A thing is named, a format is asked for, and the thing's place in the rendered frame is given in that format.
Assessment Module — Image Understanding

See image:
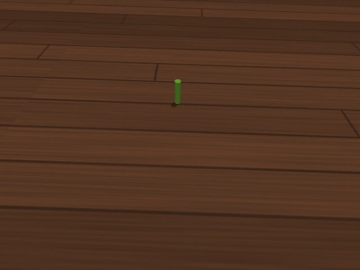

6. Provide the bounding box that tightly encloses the can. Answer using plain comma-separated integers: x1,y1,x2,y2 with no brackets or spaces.
174,79,181,104

